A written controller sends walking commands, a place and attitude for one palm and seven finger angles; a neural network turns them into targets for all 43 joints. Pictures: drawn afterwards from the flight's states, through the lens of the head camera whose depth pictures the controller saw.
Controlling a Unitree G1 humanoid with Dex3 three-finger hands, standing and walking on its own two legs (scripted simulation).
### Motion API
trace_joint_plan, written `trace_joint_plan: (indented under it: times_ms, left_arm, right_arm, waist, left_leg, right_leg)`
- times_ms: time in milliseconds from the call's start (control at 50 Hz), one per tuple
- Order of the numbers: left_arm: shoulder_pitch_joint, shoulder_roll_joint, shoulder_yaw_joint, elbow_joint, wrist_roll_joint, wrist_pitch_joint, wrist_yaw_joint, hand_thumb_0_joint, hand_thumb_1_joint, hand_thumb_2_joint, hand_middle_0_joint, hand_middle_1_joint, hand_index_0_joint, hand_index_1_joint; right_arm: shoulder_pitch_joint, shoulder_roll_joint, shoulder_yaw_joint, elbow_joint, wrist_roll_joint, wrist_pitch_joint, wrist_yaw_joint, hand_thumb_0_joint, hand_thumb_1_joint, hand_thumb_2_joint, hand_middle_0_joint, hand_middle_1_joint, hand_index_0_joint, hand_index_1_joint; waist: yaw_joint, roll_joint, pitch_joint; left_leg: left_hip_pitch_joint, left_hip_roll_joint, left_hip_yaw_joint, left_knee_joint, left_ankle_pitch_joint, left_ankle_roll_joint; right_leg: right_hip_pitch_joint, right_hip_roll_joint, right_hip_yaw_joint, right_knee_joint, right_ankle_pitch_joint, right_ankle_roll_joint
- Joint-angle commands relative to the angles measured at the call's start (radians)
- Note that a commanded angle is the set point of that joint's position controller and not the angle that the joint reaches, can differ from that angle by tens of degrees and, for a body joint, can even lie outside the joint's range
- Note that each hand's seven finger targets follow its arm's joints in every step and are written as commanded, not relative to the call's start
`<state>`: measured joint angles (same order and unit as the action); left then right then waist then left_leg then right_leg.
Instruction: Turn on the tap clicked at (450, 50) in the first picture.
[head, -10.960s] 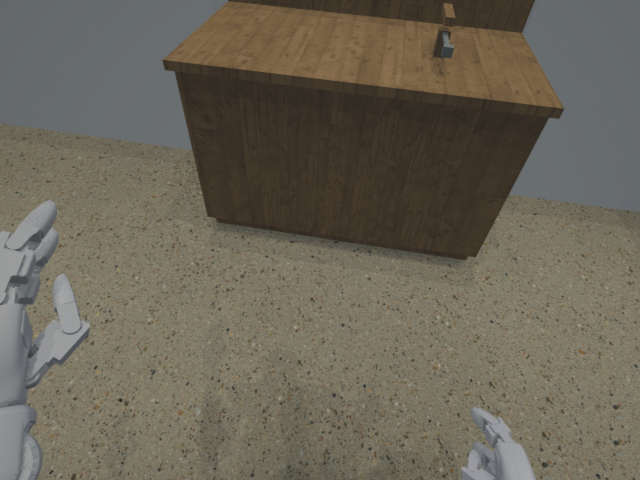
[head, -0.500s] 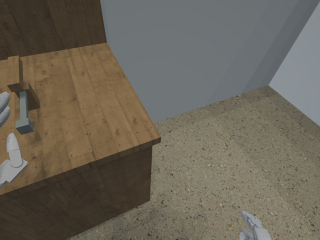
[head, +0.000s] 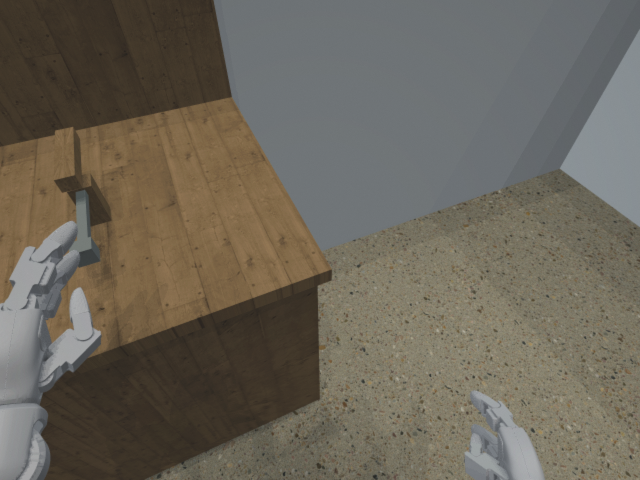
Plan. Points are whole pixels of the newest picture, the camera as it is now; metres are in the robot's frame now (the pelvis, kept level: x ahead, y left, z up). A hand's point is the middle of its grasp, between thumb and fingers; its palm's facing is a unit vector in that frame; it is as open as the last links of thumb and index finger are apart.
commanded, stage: come to a stop and stand still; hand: left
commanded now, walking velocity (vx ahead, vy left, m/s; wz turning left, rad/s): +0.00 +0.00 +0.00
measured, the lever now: (84, 252) +0.38 +0.37 +0.06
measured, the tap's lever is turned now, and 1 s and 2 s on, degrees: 0 0 0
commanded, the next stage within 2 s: look again from close up in 0.66 s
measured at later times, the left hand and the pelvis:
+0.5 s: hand (64, 318) +0.23 +0.28 +0.14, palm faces +0.36 -0.86 -0.36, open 7.4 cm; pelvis +0.01 +0.03 +0.00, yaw +0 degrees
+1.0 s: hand (64, 326) +0.22 +0.26 +0.15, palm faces +0.40 -0.86 -0.33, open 7.4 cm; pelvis +0.01 +0.01 +0.00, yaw +2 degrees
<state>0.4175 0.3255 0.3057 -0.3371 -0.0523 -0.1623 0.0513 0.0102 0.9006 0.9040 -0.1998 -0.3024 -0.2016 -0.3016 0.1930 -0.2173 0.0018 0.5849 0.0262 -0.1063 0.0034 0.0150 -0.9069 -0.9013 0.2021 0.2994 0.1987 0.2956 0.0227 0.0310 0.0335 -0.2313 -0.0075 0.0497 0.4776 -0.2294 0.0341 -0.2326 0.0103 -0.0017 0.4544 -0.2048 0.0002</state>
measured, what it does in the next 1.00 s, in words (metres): stands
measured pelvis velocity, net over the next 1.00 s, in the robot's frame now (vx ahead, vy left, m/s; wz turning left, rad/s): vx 0.01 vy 0.01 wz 0.03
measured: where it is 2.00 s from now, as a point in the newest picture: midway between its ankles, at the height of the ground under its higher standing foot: outside the picture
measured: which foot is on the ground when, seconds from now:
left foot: down 0.00-1.00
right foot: down 0.00-1.00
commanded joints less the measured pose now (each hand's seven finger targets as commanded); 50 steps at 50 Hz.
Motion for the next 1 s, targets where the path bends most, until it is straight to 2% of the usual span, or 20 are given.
trace_joint_plan:
  times_ms: [0, 20, 40, 60, 80, 120, 180, 220, 300, 400, 420, 480, 520, 560, 640, 760, 840, 900, 920, 980]
  left_arm:
    - [-0.159, 0.296, 0.205, -0.349, 0.010, -0.075, 0.048, 0.000, 0.900, 0.900, -0.200, -0.300, -0.200, -0.300]
    - [-0.268, 0.382, 0.264, -0.464, 0.017, -0.091, 0.062, 0.000, 0.900, 0.900, -0.200, -0.300, -0.200, -0.300]
    - [-0.261, 0.314, 0.212, -0.453, 0.012, -0.095, 0.065, 0.000, 0.900, 0.900, -0.200, -0.300, -0.200, -0.300]
    - [-0.245, 0.297, 0.194, -0.462, 0.015, -0.096, 0.069, 0.000, 0.900, 0.900, -0.200, -0.300, -0.200, -0.300]
    - [-0.242, 0.291, 0.193, -0.465, 0.018, -0.096, 0.074, 0.000, 0.900, 0.900, -0.200, -0.300, -0.200, -0.300]
    - [-0.262, 0.277, 0.183, -0.472, 0.022, -0.104, 0.076, 0.000, 0.900, 0.900, -0.200, -0.300, -0.200, -0.300]
    - [-0.238, 0.213, 0.132, -0.398, 0.026, -0.125, 0.071, 0.000, 0.900, 0.900, -0.200, -0.300, -0.200, -0.300]
    - [-0.136, 0.150, 0.098, -0.270, 0.022, -0.119, 0.062, 0.000, 0.900, 0.900, -0.200, -0.300, -0.200, -0.300]
    - [-0.069, 0.136, 0.077, -0.169, 0.019, -0.098, 0.051, 0.000, 0.900, 0.900, -0.200, -0.300, -0.200, -0.300]
    - [-0.126, 0.193, 0.122, -0.217, 0.022, -0.098, 0.047, 0.000, 0.900, 0.900, -0.200, -0.300, -0.200, -0.300]
    - [-0.174, 0.233, 0.150, -0.289, 0.024, -0.102, 0.048, 0.000, 0.900, 0.900, -0.200, -0.300, -0.200, -0.300]
    - [-0.174, 0.243, 0.155, -0.393, 0.019, -0.113, 0.047, 0.000, 0.900, 0.900, -0.200, -0.300, -0.200, -0.300]
    - [-0.168, 0.263, 0.167, -0.461, 0.017, -0.114, 0.050, 0.000, 0.900, 0.900, -0.200, -0.300, -0.200, -0.300]
    - [-0.118, 0.241, 0.162, -0.449, 0.015, -0.115, 0.054, 0.000, 0.900, 0.900, -0.200, -0.300, -0.200, -0.300]
    - [-0.037, 0.201, 0.156, -0.359, 0.010, -0.102, 0.057, 0.000, 0.900, 0.900, -0.200, -0.300, -0.200, -0.300]
    - [-0.052, 0.172, 0.129, -0.241, 0.004, -0.082, 0.053, 0.000, 0.900, 0.900, -0.200, -0.300, -0.200, -0.300]
    - [-0.152, 0.176, 0.100, -0.274, 0.013, -0.085, 0.055, 0.000, 0.900, 0.900, -0.200, -0.300, -0.200, -0.300]
    - [-0.181, 0.191, 0.101, -0.328, 0.021, -0.093, 0.060, 0.000, 0.900, 0.900, -0.200, -0.300, -0.200, -0.300]
    - [-0.190, 0.225, 0.129, -0.357, 0.021, -0.094, 0.064, 0.000, 0.900, 0.900, -0.200, -0.300, -0.200, -0.300]
    - [-0.145, 0.208, 0.124, -0.354, 0.019, -0.098, 0.067, 0.000, 0.900, 0.900, -0.200, -0.300, -0.200, -0.300]
  right_arm:
    - [-0.122, -0.092, -0.020, -0.198, -0.016, -0.048, -0.043, 0.000, -0.900, -0.900, 0.200, 0.300, 0.200, 0.300]
    - [-0.139, -0.102, -0.019, -0.194, -0.023, -0.046, -0.055, 0.000, -0.900, -0.900, 0.200, 0.300, 0.200, 0.300]
    - [-0.130, -0.094, -0.016, -0.190, -0.024, -0.053, -0.059, 0.000, -0.900, -0.900, 0.200, 0.300, 0.200, 0.300]
    - [-0.122, -0.098, -0.019, -0.195, -0.020, -0.061, -0.060, 0.000, -0.900, -0.900, 0.200, 0.300, 0.200, 0.300]
    - [-0.114, -0.104, -0.020, -0.191, -0.019, -0.070, -0.058, 0.000, -0.900, -0.900, 0.200, 0.300, 0.200, 0.300]
    - [-0.114, -0.102, -0.018, -0.187, -0.020, -0.087, -0.055, 0.000, -0.900, -0.900, 0.200, 0.300, 0.200, 0.300]
    - [-0.090, -0.105, -0.017, -0.169, -0.030, -0.110, -0.046, 0.000, -0.900, -0.900, 0.200, 0.300, 0.200, 0.300]
    - [-0.075, -0.104, -0.020, -0.155, -0.033, -0.110, -0.038, 0.000, -0.900, -0.900, 0.200, 0.300, 0.200, 0.300]
    - [-0.062, -0.116, -0.020, -0.147, -0.031, -0.080, -0.033, 0.000, -0.900, -0.900, 0.200, 0.300, 0.200, 0.300]
    - [-0.084, -0.109, -0.016, -0.168, -0.032, -0.053, -0.044, 0.000, -0.900, -0.900, 0.200, 0.300, 0.200, 0.300]
    - [-0.097, -0.109, -0.013, -0.174, -0.035, -0.052, -0.047, 0.000, -0.900, -0.900, 0.200, 0.300, 0.200, 0.300]
    - [-0.101, -0.104, -0.012, -0.189, -0.039, -0.058, -0.048, 0.000, -0.900, -0.900, 0.200, 0.300, 0.200, 0.300]
    - [-0.109, -0.104, -0.010, -0.192, -0.043, -0.066, -0.044, 0.000, -0.900, -0.900, 0.200, 0.300, 0.200, 0.300]
    - [-0.098, -0.099, -0.012, -0.185, -0.043, -0.066, -0.039, 0.000, -0.900, -0.900, 0.200, 0.300, 0.200, 0.300]
    - [-0.080, -0.104, -0.021, -0.169, -0.039, -0.056, -0.034, 0.000, -0.900, -0.900, 0.200, 0.300, 0.200, 0.300]
    - [-0.089, -0.109, -0.025, -0.159, -0.033, -0.031, -0.050, 0.000, -0.900, -0.900, 0.200, 0.300, 0.200, 0.300]
    - [-0.110, -0.110, -0.021, -0.166, -0.034, -0.029, -0.063, 0.000, -0.900, -0.900, 0.200, 0.300, 0.200, 0.300]
    - [-0.105, -0.110, -0.024, -0.173, -0.035, -0.035, -0.065, 0.000, -0.900, -0.900, 0.200, 0.300, 0.200, 0.300]
    - [-0.118, -0.110, -0.022, -0.178, -0.039, -0.036, -0.067, 0.000, -0.900, -0.900, 0.200, 0.300, 0.200, 0.300]
    - [-0.101, -0.105, -0.024, -0.179, -0.039, -0.041, -0.065, 0.000, -0.900, -0.900, 0.200, 0.300, 0.200, 0.300]
  waist:
    - [0.008, -0.173, -0.086]
    - [0.006, -0.052, -0.088]
    - [0.002, 0.048, -0.084]
    - [0.007, 0.142, -0.086]
    - [0.011, 0.209, -0.099]
    - [0.012, 0.253, -0.106]
    - [0.012, 0.181, -0.115]
    - [0.010, 0.077, -0.109]
    - [0.011, -0.015, -0.081]
    - [0.011, -0.023, -0.118]
    - [0.009, -0.006, -0.137]
    - [0.013, 0.062, -0.203]
    - [0.012, 0.110, -0.225]
    - [0.015, 0.118, -0.237]
    - [0.009, 0.061, -0.217]
    - [0.007, -0.005, -0.138]
    - [0.001, 0.013, -0.098]
    - [0.003, 0.041, -0.119]
    - [0.005, 0.053, -0.124]
    - [0.005, 0.053, -0.136]
  left_leg:
    - [0.043, 0.027, -0.056, -0.037, -0.066, 0.002]
    - [0.050, 0.035, -0.061, -0.055, -0.071, 0.003]
    - [0.022, 0.049, -0.078, -0.090, -0.098, 0.008]
    - [-0.008, 0.065, -0.092, -0.124, -0.125, 0.016]
    - [-0.047, 0.078, -0.109, -0.153, -0.153, 0.021]
    - [-0.085, 0.089, -0.121, -0.178, -0.196, 0.023]
    - [-0.065, 0.073, -0.114, -0.166, -0.163, 0.010]
    - [-0.016, 0.065, -0.112, -0.154, -0.095, -0.004]
    - [-0.017, 0.067, -0.115, -0.175, -0.009, -0.025]
    - [-0.006, 0.066, -0.112, -0.178, 0.106, -0.032]
    - [0.016, 0.059, -0.106, -0.170, 0.174, -0.041]
    - [0.081, 0.057, -0.093, -0.121, 0.360, -0.052]
    - [0.115, 0.057, -0.090, -0.101, 0.440, -0.064]
    - [0.119, 0.065, -0.093, -0.083, 0.465, -0.063]
    - [0.108, 0.061, -0.083, -0.074, 0.447, -0.076]
    - [0.034, 0.051, -0.082, -0.126, 0.186, -0.057]
    - [0.013, 0.039, -0.083, -0.164, 0.026, -0.036]
    - [0.012, 0.028, -0.082, -0.172, 0.023, -0.031]
    - [0.019, 0.026, -0.083, -0.170, 0.029, -0.032]
    - [0.020, 0.022, -0.084, -0.164, 0.047, -0.033]
  right_leg:
    - [-0.076, -0.122, 0.141, -0.214, -0.235, -0.032]
    - [-0.071, -0.114, 0.145, -0.197, -0.230, -0.035]
    - [-0.036, -0.103, 0.125, -0.168, -0.211, -0.036]
    - [0.009, -0.073, 0.118, -0.134, -0.162, -0.031]
    - [0.073, -0.051, 0.096, -0.095, -0.104, -0.026]
    - [0.131, -0.032, 0.062, -0.057, -0.042, -0.021]
    - [0.134, -0.025, 0.050, -0.077, -0.019, -0.024]
    - [0.087, -0.025, 0.046, -0.110, -0.006, -0.027]
    - [0.054, -0.019, 0.029, -0.123, 0.028, -0.016]
    - [0.100, -0.017, 0.009, -0.090, 0.123, -0.011]
    - [0.112, -0.012, -0.003, -0.067, 0.158, -0.010]
    - [0.138, -0.009, -0.022, -0.023, 0.229, -0.011]
    - [0.128, -0.004, -0.031, 0.001, 0.229, -0.010]
    - [0.133, -0.006, -0.032, -0.002, 0.217, -0.013]
    - [0.125, -0.015, -0.024, -0.027, 0.241, -0.016]
    - [0.095, -0.030, 0.012, -0.094, 0.177, -0.015]
    - [0.071, -0.029, 0.024, -0.141, 0.072, -0.013]
    - [0.109, -0.019, 0.016, -0.138, 0.083, -0.011]
    - [0.111, -0.019, 0.015, -0.139, 0.086, -0.011]
    - [0.132, -0.020, 0.011, -0.142, 0.100, -0.014]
